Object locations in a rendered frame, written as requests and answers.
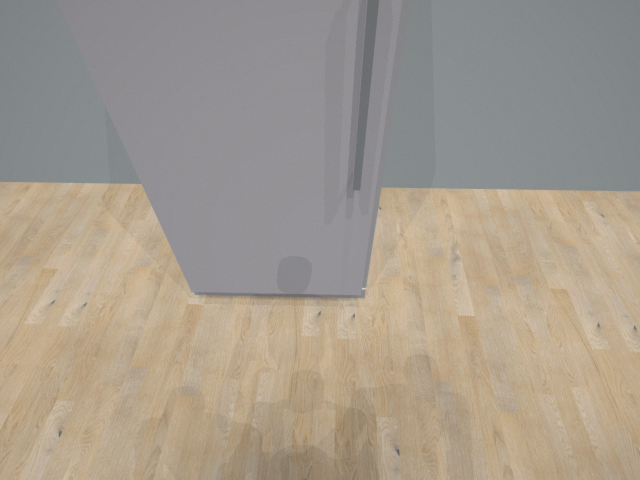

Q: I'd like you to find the handle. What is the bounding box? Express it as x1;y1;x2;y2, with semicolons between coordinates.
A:
352;0;379;190

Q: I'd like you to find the fridge door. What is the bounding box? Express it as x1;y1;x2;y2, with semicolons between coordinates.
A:
56;0;402;295

